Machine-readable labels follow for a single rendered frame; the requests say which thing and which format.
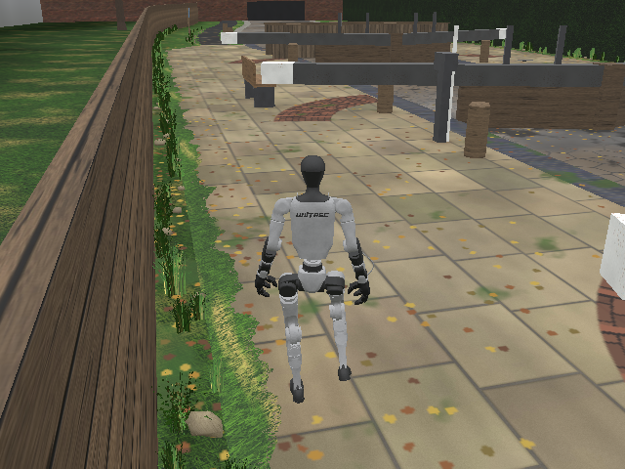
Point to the robot left shin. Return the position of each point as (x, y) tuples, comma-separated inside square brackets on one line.
[(294, 359)]

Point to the robot left forearm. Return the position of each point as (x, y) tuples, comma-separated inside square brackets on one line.
[(266, 261)]

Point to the robot left hand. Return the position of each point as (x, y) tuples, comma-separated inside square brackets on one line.
[(260, 282)]

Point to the robot left foot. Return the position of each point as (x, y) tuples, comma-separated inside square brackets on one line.
[(298, 395)]

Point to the robot right forearm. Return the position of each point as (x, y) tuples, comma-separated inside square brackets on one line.
[(358, 264)]

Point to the robot right upper arm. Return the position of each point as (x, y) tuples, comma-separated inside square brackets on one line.
[(343, 207)]

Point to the robot left upper arm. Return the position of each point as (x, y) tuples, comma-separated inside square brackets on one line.
[(281, 207)]

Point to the robot right hand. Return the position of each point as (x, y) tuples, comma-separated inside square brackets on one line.
[(364, 289)]

